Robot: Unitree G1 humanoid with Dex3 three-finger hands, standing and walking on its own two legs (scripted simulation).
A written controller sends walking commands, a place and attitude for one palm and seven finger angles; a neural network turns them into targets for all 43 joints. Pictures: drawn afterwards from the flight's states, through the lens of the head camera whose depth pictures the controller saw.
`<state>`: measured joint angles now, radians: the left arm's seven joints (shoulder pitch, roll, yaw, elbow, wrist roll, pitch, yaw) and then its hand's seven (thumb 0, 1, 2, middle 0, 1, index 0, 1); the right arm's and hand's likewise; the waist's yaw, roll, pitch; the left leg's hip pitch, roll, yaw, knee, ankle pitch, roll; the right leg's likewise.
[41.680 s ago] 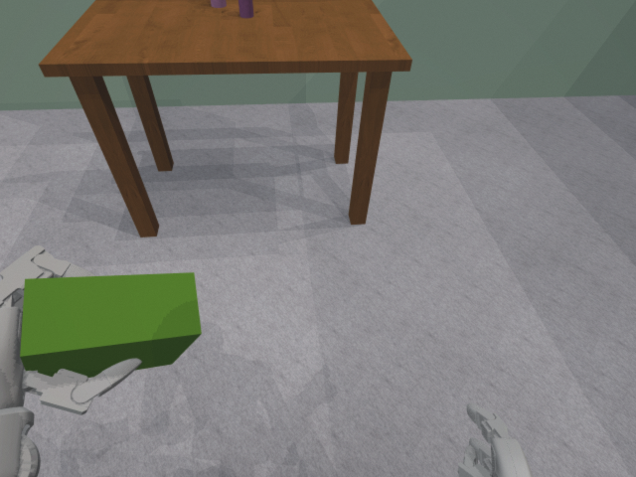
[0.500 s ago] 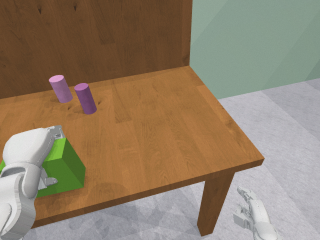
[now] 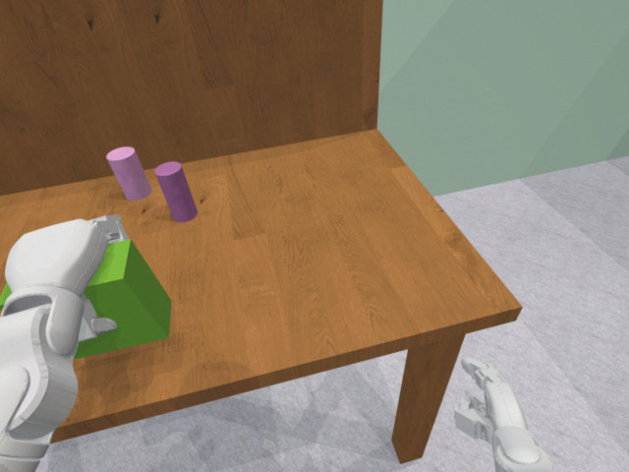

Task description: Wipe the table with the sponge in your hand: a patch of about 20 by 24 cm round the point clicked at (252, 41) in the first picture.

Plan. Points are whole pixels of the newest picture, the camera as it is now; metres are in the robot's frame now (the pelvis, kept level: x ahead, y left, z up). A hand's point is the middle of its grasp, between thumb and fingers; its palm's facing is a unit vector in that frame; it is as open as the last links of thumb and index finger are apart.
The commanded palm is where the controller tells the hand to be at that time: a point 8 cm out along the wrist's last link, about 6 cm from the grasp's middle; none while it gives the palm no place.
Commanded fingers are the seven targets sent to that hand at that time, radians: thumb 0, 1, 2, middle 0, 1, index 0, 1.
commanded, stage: lift the sponge slowly off the table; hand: left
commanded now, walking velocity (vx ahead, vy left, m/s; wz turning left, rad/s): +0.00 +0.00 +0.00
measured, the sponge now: (106, 312) +0.23 +0.32 +0.11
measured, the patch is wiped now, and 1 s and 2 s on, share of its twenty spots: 1.00 1.00 1.00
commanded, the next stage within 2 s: bring the sponge back beside the body in 0.36 s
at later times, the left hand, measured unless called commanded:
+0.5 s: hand (95, 271) +0.24 +0.30 +0.18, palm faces +0.14 -0.07 -0.99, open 10.0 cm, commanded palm +0.19 +0.30 +0.26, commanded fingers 0.00 0.10 1.30 -1.20 -1.60 -1.20 -1.60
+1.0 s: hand (97, 298) +0.22 +0.29 +0.16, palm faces +0.15 -0.10 -0.98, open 10.0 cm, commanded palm +0.17 +0.29 +0.24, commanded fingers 0.00 0.10 1.30 -1.20 -1.60 -1.20 -1.60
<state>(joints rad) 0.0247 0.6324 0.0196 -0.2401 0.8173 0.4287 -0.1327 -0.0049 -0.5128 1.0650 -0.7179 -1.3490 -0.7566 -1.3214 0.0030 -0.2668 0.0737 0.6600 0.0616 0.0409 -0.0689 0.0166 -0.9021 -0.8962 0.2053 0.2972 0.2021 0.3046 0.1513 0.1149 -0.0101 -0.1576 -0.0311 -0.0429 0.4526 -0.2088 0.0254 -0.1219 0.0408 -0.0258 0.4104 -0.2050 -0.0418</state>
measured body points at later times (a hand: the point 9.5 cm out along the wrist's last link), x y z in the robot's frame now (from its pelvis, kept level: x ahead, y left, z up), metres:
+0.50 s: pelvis -0.01 +0.00 +0.00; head -0.03 -0.05 +0.45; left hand +0.23 +0.30 +0.23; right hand +0.26 -0.19 -0.07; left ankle +0.03 +0.10 -0.74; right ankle +0.02 -0.10 -0.74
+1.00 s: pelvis +0.00 +0.00 +0.00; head -0.03 -0.04 +0.45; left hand +0.20 +0.30 +0.21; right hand +0.27 -0.19 -0.06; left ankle +0.03 +0.10 -0.74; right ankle +0.02 -0.10 -0.74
